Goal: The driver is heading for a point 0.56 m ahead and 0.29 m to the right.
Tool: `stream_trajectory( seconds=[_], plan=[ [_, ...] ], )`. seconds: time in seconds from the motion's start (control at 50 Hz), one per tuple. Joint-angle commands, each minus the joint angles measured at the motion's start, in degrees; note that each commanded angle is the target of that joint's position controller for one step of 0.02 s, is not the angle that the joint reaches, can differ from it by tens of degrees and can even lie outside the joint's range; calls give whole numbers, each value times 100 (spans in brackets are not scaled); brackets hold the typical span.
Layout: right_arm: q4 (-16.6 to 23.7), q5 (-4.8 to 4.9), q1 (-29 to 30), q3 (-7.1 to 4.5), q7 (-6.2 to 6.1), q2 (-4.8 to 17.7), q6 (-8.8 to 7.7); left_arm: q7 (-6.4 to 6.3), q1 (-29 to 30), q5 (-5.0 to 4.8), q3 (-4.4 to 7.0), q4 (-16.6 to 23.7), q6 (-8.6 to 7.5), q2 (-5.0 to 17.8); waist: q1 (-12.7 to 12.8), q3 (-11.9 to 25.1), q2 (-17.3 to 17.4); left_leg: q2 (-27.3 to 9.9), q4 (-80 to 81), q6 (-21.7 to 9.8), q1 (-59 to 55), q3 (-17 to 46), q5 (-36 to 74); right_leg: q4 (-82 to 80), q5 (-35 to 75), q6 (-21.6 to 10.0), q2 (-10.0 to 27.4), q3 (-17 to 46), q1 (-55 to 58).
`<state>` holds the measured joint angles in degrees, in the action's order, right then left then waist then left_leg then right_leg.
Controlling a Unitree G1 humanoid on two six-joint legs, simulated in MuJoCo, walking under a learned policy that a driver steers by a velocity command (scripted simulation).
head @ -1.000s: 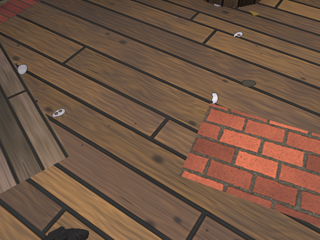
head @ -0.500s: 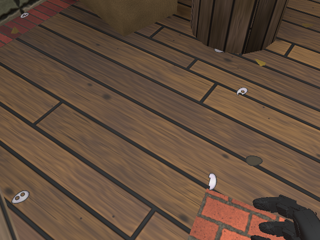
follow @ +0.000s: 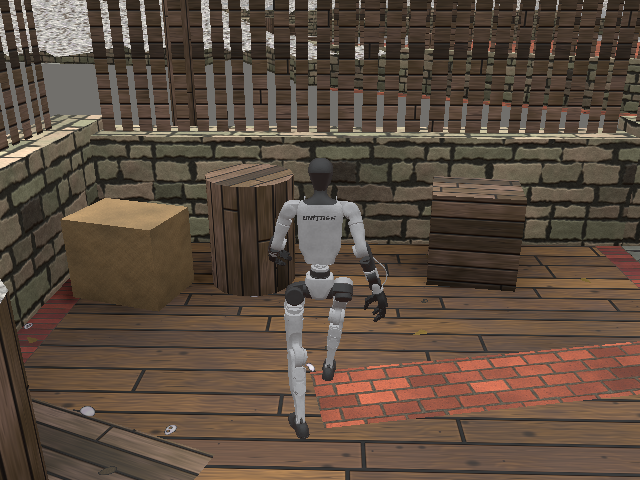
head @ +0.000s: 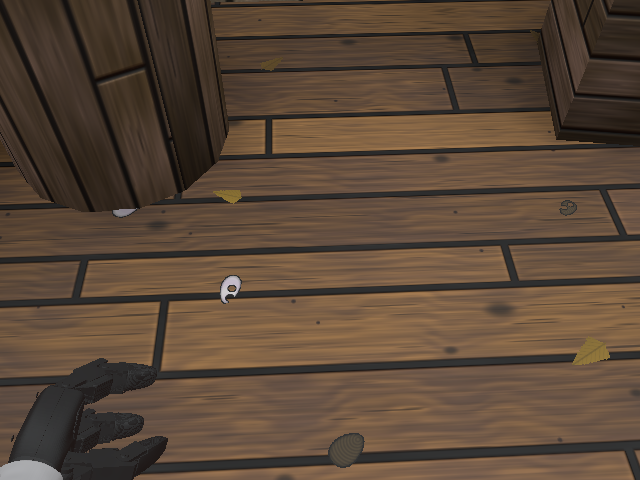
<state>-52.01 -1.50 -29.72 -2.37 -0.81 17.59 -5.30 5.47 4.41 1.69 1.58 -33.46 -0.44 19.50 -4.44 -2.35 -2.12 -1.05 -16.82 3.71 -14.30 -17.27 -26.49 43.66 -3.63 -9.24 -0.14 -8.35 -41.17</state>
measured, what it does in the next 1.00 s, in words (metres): walks ahead, turning right: right foot, then left foot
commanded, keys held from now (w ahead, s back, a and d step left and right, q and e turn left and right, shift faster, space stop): w+e+shift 0.50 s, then w+shift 0.18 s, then shift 0.32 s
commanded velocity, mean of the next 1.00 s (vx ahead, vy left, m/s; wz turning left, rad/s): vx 0.85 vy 0.00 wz -0.70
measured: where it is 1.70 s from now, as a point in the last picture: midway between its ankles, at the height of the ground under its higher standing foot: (405, 261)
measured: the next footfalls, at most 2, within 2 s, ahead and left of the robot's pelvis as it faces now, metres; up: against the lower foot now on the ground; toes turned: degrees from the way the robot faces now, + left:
right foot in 0.04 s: +0.23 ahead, -0.03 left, +0.00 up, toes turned -7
left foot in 0.44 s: +0.66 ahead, +0.07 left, +0.00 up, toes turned -29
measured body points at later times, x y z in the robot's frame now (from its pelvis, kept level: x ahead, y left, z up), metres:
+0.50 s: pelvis +0.48 +0.00 +0.01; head +0.51 -0.01 +0.46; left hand +0.66 +0.26 -0.11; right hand +0.56 -0.33 -0.05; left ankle +0.63 +0.08 -0.71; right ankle +0.25 -0.02 -0.62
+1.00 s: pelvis +0.81 -0.21 +0.03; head +0.85 -0.24 +0.47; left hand +1.10 -0.14 -0.08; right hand +0.68 -0.46 -0.10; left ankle +0.82 -0.01 -0.60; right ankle +0.84 -0.30 -0.71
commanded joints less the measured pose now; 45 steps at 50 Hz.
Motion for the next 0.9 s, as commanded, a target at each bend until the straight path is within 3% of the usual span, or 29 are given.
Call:
stream_trajectory(
  seconds=[0.02,0.04,0.06,0.08,0.1,0.12,0.14,0.18,0.24,0.3,0.36,0.4,0.42,0.44,0.46,0.48,0.5,0.52,0.56,0.6,0.68,0.74,0.76,0.8,0.82,0.84,0.86,0.88,0.9],
  plan=[
    [839,-39,1177,-271,-86,1352,71,-150,-3002,6,307,-634,-35,710,2042,1093,763,-1376,-3294,-534,2211,392,8397,-171,-392,-482,-641,109,4315],
    [819,-111,1126,-252,-7,1132,119,-319,-3417,-54,478,-909,-14,971,1979,1146,128,-722,-5405,-448,3418,417,4238,-527,-759,-641,-460,688,5451],
    [1092,-240,895,-20,54,273,77,-428,-2929,-93,576,-800,71,1523,1203,882,-1129,73,-7777,-287,5181,629,-446,-308,389,-947,567,2482,5810],
    [1784,-56,937,-28,53,624,-45,-451,-2891,0,667,-488,143,1861,1167,2237,-1112,245,-8300,-226,6491,1930,-253,-1868,-1204,-1972,1393,5042,7040],
    [1830,-94,1502,-14,58,855,-167,-518,-2821,-32,650,-470,147,1567,1229,1563,-113,-93,-7692,-245,6800,2226,295,-2819,-2154,-1716,1486,5497,6369],
    [1784,-81,1602,2,61,864,-203,-566,-2583,-39,580,-563,97,1270,896,622,377,-305,-7000,-243,6603,2200,628,-3022,-1960,-1483,1327,5114,5285],
    [1739,-166,1652,37,43,771,-152,-586,-2434,-57,531,-643,6,1129,600,244,676,-448,-6567,-177,6153,2199,540,-3009,-1312,-1366,1068,4646,4373],
    [1653,-290,1400,66,39,681,113,-603,-2210,-75,410,-642,-174,861,165,-70,831,-665,-5792,18,5320,2213,214,-3044,-467,-1304,657,3832,2950],
    [2074,-223,2265,163,108,377,252,-543,-2114,-108,405,-659,-361,821,203,-405,564,-725,-4074,154,4670,1927,897,-3364,-260,-1136,136,3154,1714],
    [2224,-17,2811,248,202,169,217,-468,-2136,-146,494,-678,-412,909,473,-239,266,-419,-2463,42,3540,1815,2892,-3358,229,-690,-177,2863,1480],
    [2202,54,2839,159,174,432,198,-463,-2436,-189,561,-772,-385,1008,638,34,48,-179,-1698,-101,3119,1901,3000,-2883,1068,-394,50,3163,2487],
    [1942,52,1945,-27,66,832,171,-489,-2423,-120,610,-786,-347,1234,186,659,123,154,-1554,-185,2188,1868,1955,-1512,2425,-127,5,3168,3090],
    [1698,34,844,-146,-23,1041,151,-464,-2175,-95,616,-760,-361,1323,-512,1160,272,109,-1541,-233,988,1759,1556,-107,2597,38,-204,2928,2730],
    [1508,-110,-379,-301,-159,1458,118,-462,-2009,-79,442,-610,-439,722,-974,1828,817,-932,-1433,-384,-324,2782,-211,1890,1125,141,-549,2516,1835],
    [1553,-332,-112,-353,-146,1876,113,-470,-2548,-295,202,-280,-436,-150,-242,2212,2553,-2524,-20,-716,-994,5985,-2151,3408,-2788,274,-1071,1936,237],
    [1657,-224,703,-360,-105,1521,151,-518,-2422,-172,159,-296,-354,221,11,1688,2203,-2512,472,-912,-264,6883,-2818,3863,-2098,193,-564,1659,-402],
    [1748,-162,1205,-248,-82,982,183,-484,-2070,-52,221,-365,-267,505,52,1040,1329,-2263,321,-925,453,5779,-2436,3713,-1548,208,-170,1483,-429],
    [1627,-151,1263,-186,-36,716,193,-391,-1852,32,216,-378,-219,512,88,636,748,-1936,253,-907,1075,4831,-1375,3428,-1290,252,33,1397,-247],
    [1262,-135,1008,-112,-10,524,106,-208,-1653,100,156,-268,-124,259,239,235,762,-1514,360,-829,1794,3670,-95,3097,-1233,336,226,1474,-10],
    [980,-37,791,-65,97,351,-41,-143,-1503,91,61,-163,-48,23,365,27,744,-1387,541,-831,1985,3121,720,2896,-1100,366,237,1565,-148],
    [744,-14,703,-71,188,470,-178,-113,-645,71,-24,177,-70,129,427,-360,563,-1178,1076,-967,2154,1913,2230,1616,-195,470,79,1394,-372],
    [550,37,591,-35,188,520,-196,-5,-47,92,-186,301,-216,-129,371,-633,349,-958,1304,-873,2589,1045,4742,-288,497,409,-126,447,962],
    [434,59,420,-47,179,647,-195,4,-14,91,-217,271,-260,-201,344,-570,442,-986,1224,-875,2425,1000,5504,-595,642,363,-248,314,1363],
    [312,116,313,-105,101,986,-141,-79,-573,167,-163,3,-302,-19,622,-74,788,-1019,309,-803,1739,877,7294,-972,407,215,-635,193,2107],
    [454,427,581,-280,-73,1613,-100,-181,-1006,-308,109,90,-382,366,1087,594,1188,-1189,-581,-746,1312,1111,8008,-1019,469,130,-476,685,2680],
    [512,435,979,-270,-146,1567,-26,-253,-1814,-317,194,-181,-386,569,1599,1022,1037,-1077,-1658,-577,1266,984,7956,-1799,1226,2,-334,859,3410],
    [675,305,948,-190,-185,1255,-9,-375,-2497,-189,301,-450,-322,859,1738,1506,636,-742,-3262,-393,2217,1013,6021,-1760,2515,-69,199,1450,4882],
    [757,-97,48,31,-60,329,-55,-497,-2437,-48,287,-506,-260,1267,806,2205,-1270,229,-5575,-130,4387,1279,-957,-553,6379,-637,1562,2991,7043],
    [484,224,-556,82,43,526,-120,-463,-2641,40,246,-426,-277,869,1043,3684,-724,433,-6756,-186,4907,2877,-1384,-824,5894,-1612,2425,4316,7631]
  ],
)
